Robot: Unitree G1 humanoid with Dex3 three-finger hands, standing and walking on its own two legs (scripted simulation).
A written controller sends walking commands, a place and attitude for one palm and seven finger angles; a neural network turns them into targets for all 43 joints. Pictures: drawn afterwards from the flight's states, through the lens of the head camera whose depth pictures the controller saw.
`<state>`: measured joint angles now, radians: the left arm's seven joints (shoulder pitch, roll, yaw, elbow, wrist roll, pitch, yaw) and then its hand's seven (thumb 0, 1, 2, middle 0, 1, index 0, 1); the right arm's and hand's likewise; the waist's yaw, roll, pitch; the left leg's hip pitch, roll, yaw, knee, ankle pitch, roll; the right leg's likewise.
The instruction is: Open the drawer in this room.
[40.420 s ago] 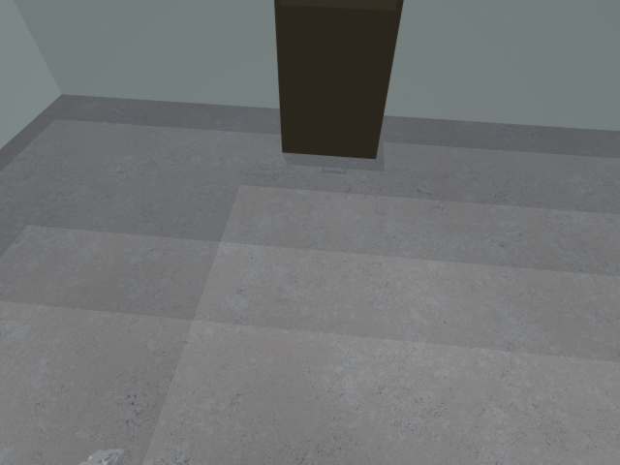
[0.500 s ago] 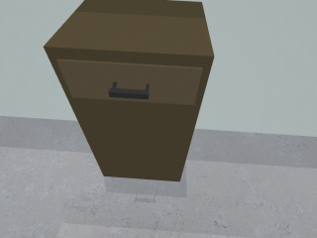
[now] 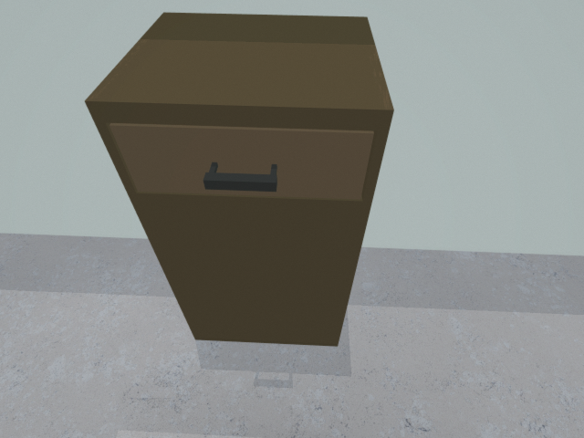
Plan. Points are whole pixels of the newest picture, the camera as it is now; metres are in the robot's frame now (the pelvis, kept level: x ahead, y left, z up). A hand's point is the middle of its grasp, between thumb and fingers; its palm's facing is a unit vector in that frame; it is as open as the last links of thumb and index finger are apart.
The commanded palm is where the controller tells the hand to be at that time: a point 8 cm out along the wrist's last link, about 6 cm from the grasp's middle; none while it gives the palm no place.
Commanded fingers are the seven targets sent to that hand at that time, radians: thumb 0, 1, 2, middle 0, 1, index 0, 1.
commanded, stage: look again from close up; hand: left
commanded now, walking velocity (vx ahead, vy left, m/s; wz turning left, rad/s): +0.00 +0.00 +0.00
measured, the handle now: (242, 175) +0.55 +0.13 +0.05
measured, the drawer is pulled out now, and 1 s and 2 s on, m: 0.00 0.00 0.00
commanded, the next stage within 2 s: shuffle to correct the standing spot in 0.12 s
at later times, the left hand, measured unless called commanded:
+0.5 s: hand out of the picture -0.01 +0.15 -0.18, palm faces -0.04 -0.98 -0.18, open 7.4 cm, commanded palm none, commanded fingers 0.00 0.90 0.90 -0.20 -0.30 -0.20 -0.30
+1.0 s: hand out of the picture +0.02 +0.08 -0.19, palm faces +0.07 -0.99 -0.15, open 7.4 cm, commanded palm none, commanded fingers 0.00 0.90 0.90 -0.20 -0.30 -0.20 -0.30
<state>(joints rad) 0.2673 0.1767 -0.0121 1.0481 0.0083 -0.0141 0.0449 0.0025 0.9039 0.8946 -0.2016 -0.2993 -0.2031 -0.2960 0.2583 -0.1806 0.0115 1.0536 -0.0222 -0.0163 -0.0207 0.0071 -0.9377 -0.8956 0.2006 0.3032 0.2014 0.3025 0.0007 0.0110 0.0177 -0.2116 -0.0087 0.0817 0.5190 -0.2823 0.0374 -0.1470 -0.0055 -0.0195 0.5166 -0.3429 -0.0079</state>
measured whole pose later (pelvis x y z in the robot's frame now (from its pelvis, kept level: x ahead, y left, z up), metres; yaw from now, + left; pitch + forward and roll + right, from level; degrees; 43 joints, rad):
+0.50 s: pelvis +0.00 -0.02 +0.00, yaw -3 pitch +0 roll +1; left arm 0.33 0.16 0.02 1.06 0.03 0.04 0.00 0.00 0.90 0.89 -0.20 -0.30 -0.20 -0.30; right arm 0.29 -0.16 -0.01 1.07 -0.04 -0.01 -0.03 0.00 -0.91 -0.90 0.20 0.30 0.20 0.30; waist 0.00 -0.02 0.04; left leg -0.25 0.03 0.12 0.52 -0.28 0.02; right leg -0.29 -0.01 -0.05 0.70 -0.45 -0.03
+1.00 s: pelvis +0.04 -0.07 -0.01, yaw -2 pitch -1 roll +1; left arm 0.33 0.11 0.01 1.05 0.01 0.01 0.05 0.00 0.90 0.89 -0.21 -0.30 -0.21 -0.30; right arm 0.16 -0.14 -0.01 1.00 -0.01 0.01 -0.04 0.00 -0.93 -0.90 0.20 0.30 0.20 0.30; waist 0.05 -0.04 0.06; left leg -0.30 0.00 0.09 0.59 -0.27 0.03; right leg -0.18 0.04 -0.12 0.59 -0.39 -0.05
